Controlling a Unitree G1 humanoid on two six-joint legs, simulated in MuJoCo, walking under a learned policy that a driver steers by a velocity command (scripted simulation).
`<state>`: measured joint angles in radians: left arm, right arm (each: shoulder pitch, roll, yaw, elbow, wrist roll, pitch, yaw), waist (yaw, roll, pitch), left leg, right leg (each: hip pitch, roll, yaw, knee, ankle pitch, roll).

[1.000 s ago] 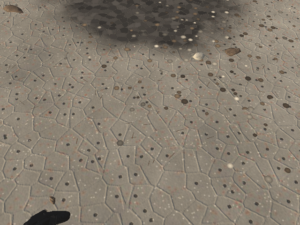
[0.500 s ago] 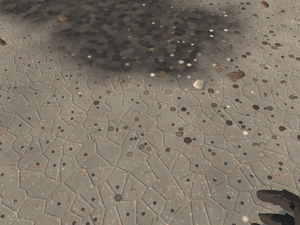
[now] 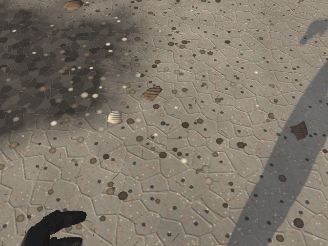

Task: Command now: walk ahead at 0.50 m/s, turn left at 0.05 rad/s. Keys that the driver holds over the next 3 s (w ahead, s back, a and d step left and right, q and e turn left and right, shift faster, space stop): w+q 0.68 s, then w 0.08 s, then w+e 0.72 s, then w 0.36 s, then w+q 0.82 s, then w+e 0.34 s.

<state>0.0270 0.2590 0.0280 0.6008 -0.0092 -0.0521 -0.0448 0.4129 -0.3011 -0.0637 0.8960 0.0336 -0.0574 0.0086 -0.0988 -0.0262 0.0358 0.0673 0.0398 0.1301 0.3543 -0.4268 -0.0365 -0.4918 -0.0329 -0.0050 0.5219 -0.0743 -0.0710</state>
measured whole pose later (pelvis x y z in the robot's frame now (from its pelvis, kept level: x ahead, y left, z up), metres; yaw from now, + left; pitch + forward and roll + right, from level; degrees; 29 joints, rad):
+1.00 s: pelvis +0.54 +0.12 +0.01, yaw +22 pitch +2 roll +1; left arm 0.08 0.27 0.04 0.74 -0.02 -0.09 -0.05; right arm 0.32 -0.29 -0.06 0.80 0.00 -0.06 0.00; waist -0.06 -0.04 0.02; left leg 0.06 -0.09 -0.04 0.26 -0.35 0.07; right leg -0.59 -0.04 0.00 0.53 0.05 -0.03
